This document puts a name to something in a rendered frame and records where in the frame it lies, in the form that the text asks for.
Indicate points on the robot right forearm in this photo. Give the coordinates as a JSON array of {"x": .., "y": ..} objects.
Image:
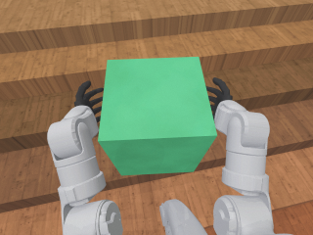
[{"x": 246, "y": 144}]

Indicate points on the robot right thigh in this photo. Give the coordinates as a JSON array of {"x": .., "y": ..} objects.
[{"x": 180, "y": 219}]

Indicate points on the robot right upper arm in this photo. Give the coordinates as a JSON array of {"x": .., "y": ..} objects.
[{"x": 242, "y": 215}]

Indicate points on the robot left hand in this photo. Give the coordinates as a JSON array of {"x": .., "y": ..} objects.
[{"x": 82, "y": 99}]

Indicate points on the robot right hand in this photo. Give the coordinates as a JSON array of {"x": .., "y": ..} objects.
[{"x": 222, "y": 95}]

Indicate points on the robot left upper arm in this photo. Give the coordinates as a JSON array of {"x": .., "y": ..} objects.
[{"x": 96, "y": 218}]

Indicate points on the robot left forearm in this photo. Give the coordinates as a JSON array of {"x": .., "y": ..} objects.
[{"x": 73, "y": 153}]

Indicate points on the carton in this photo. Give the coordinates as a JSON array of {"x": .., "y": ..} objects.
[{"x": 156, "y": 116}]

